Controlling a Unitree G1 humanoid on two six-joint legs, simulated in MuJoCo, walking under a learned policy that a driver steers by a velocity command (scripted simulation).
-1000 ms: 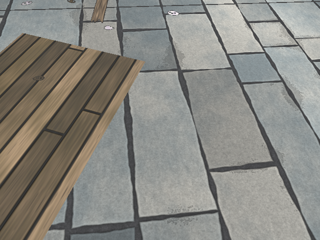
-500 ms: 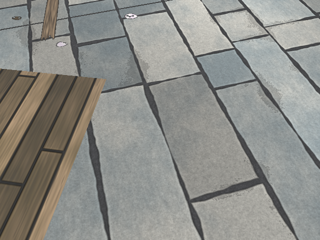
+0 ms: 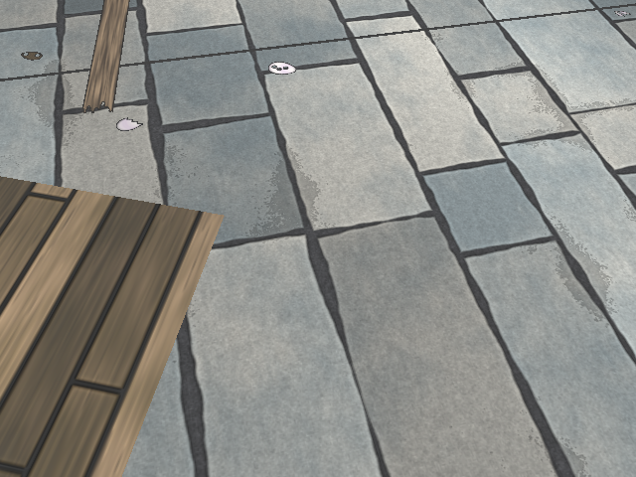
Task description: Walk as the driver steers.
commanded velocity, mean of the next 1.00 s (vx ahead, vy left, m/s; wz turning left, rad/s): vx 0.50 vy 0.00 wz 0.24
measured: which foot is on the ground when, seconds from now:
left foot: down 0.00-0.44, up 0.46-0.96, down 0.98-1.00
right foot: up 0.00-0.42, down 0.44-0.96, up 0.98-1.00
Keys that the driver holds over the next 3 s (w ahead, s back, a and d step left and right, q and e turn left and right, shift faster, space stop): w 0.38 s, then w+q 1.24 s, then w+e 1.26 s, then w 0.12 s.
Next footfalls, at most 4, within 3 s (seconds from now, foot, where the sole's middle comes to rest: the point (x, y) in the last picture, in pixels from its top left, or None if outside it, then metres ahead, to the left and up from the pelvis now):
0.44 right None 0.41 -0.15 -0.77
0.98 left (267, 381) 0.66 0.13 -0.77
1.46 right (299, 256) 1.01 0.07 -0.77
1.92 left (156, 246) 1.03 0.44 -0.77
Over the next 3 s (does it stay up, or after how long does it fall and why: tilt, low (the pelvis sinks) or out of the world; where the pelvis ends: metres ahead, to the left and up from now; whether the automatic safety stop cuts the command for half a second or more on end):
stays up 1.53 0.48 -0.01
